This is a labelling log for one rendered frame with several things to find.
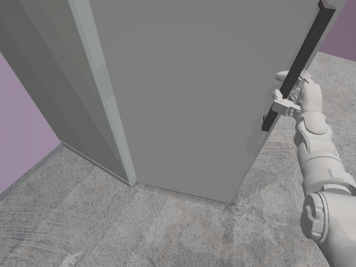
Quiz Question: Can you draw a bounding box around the fridge door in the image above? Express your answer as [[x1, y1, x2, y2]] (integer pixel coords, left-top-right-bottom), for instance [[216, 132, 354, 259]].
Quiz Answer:
[[89, 0, 347, 203]]

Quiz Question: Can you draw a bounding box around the handle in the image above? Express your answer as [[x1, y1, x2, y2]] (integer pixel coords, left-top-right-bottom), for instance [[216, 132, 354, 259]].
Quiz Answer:
[[261, 0, 336, 132]]

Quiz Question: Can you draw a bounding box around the robot left hand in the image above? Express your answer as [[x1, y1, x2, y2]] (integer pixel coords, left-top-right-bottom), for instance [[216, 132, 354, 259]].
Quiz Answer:
[[59, 251, 85, 267]]

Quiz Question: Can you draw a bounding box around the robot right upper arm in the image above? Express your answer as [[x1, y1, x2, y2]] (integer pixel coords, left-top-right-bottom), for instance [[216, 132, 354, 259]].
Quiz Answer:
[[300, 191, 356, 267]]

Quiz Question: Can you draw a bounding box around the robot right hand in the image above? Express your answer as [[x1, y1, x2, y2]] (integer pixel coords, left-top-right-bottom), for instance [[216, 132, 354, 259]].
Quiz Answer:
[[271, 69, 323, 122]]

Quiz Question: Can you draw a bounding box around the right robot forearm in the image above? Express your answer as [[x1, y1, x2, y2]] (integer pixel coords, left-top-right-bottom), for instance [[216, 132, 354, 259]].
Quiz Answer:
[[294, 111, 356, 197]]

